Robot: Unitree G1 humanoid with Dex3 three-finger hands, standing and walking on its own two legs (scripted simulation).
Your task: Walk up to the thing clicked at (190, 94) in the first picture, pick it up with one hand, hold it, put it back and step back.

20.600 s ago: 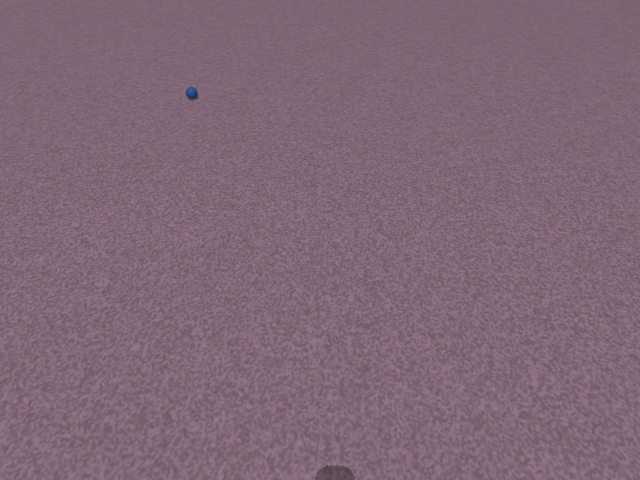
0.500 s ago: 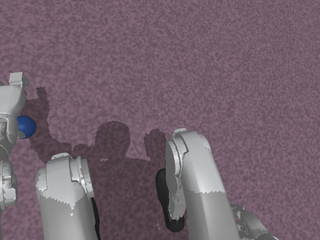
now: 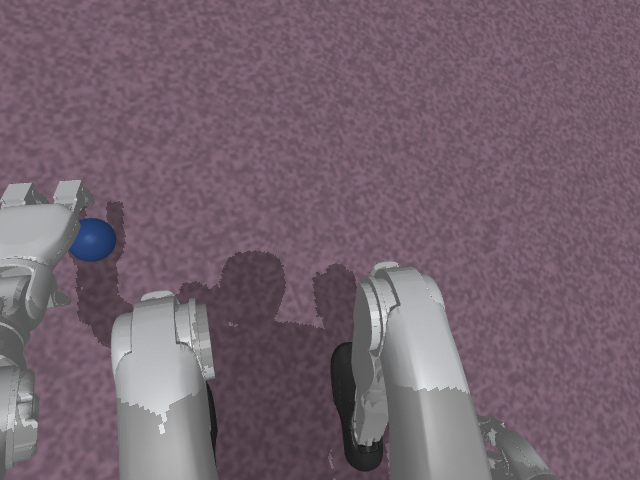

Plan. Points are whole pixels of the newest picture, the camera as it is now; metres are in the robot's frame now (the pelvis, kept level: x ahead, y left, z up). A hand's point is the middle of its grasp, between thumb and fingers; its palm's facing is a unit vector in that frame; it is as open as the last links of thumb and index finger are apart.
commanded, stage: rest palm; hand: left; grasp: from above
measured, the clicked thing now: (91, 239) +0.44 +0.28 -0.29
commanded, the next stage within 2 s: close in 1.20 s
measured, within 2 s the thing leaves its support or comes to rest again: neither
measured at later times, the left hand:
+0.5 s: hand (76, 239) +0.42 +0.28 -0.21, palm faces -0.53 -0.12 -0.84, open 14.2 cm
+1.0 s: hand (78, 234) +0.44 +0.29 -0.24, palm faces -0.48 -0.13 -0.87, open 14.3 cm
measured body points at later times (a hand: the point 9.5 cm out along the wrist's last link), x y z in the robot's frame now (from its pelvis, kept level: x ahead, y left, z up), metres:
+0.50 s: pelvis +0.00 +0.00 -0.01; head +0.26 +0.06 +0.36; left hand +0.45 +0.29 -0.17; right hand +0.02 -0.28 -0.11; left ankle +0.08 +0.13 -0.28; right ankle +0.11 -0.14 -0.28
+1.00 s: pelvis +0.01 +0.00 -0.03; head +0.26 +0.08 +0.34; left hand +0.46 +0.29 -0.19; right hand +0.06 -0.27 -0.12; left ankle +0.08 +0.13 -0.28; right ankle +0.11 -0.14 -0.28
